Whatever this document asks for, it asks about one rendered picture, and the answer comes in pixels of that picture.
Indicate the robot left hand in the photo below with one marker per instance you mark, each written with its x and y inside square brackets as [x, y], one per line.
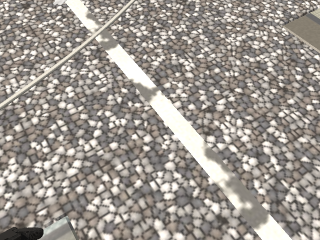
[30, 233]

